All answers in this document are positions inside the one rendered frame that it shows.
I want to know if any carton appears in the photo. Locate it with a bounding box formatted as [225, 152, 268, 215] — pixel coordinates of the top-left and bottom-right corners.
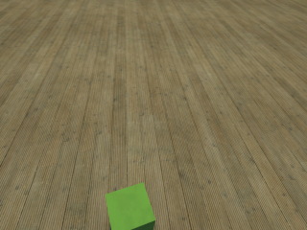
[105, 182, 155, 230]

